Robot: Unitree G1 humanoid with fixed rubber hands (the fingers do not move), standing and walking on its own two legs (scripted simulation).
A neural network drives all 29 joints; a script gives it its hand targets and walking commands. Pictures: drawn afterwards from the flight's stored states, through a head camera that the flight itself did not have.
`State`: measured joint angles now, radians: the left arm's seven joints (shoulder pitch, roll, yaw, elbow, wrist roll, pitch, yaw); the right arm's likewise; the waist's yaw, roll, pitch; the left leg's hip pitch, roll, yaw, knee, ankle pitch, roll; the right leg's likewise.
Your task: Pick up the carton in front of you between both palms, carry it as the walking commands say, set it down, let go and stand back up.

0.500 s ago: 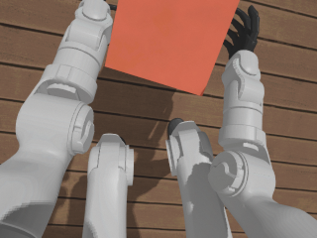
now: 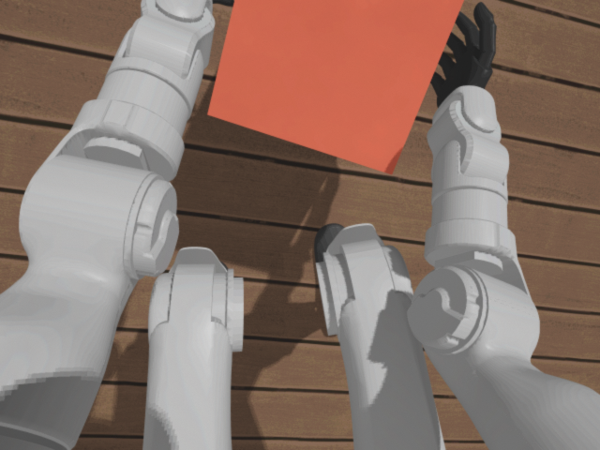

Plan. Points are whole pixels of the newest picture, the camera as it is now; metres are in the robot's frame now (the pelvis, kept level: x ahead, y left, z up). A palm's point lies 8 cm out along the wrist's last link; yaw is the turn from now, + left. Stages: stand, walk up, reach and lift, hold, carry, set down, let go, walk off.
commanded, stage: set down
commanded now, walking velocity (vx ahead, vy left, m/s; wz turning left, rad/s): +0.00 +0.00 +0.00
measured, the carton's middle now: (318, 59) +0.52 -0.09 -0.26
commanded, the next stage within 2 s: none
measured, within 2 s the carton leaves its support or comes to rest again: rests again in 0.38 s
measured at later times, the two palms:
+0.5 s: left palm out of the picture +0.58 +0.06 -0.18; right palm (458, 73) +0.49 -0.23 -0.16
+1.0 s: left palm (159, 19) +0.56 +0.10 -0.22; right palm (476, 114) +0.44 -0.28 -0.20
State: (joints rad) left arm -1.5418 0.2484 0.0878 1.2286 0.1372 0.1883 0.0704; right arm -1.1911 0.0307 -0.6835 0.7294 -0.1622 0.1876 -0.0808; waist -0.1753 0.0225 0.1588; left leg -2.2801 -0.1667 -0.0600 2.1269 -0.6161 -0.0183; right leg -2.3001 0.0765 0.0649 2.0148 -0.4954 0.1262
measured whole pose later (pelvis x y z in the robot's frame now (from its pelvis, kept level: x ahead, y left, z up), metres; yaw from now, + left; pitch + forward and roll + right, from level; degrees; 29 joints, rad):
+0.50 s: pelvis +0.01 +0.00 -0.01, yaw -1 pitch +45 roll -6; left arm -1.53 0.25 0.16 1.20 0.21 0.14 0.01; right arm -1.24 -0.03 -0.72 0.82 -0.18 0.15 -0.01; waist -0.16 0.01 0.18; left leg -2.30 -0.13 -0.05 2.17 -0.66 0.01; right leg -2.31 0.06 0.04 2.05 -0.53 0.11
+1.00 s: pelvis -0.01 -0.01 -0.02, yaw -1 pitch +40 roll -5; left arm -1.49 0.48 -0.17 1.18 -0.12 0.08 0.04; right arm -1.23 -0.23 -0.38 1.08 0.20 -0.01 -0.09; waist -0.18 -0.04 0.32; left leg -2.29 -0.06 -0.04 2.22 -0.62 0.02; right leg -2.31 0.01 -0.02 2.09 -0.48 0.06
